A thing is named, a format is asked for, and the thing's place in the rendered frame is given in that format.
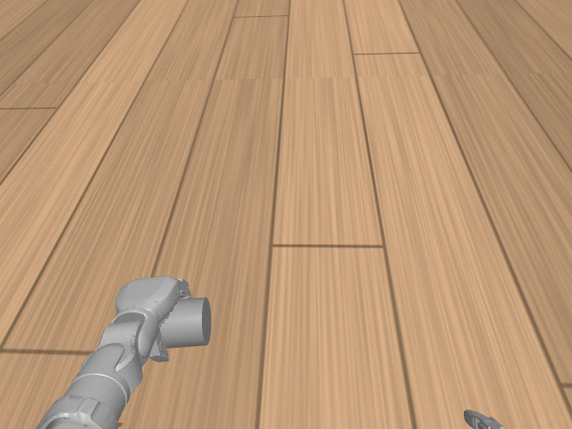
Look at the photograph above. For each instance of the left robot hand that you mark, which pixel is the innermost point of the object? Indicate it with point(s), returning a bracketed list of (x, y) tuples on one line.
[(158, 295)]

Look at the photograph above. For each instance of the left robot arm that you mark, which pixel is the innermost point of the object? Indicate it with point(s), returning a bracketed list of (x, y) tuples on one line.
[(101, 390)]

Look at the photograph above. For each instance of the right robot hand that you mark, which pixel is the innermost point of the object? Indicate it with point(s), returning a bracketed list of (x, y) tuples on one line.
[(480, 421)]

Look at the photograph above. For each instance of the can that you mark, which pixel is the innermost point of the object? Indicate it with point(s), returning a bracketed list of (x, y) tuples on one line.
[(188, 324)]

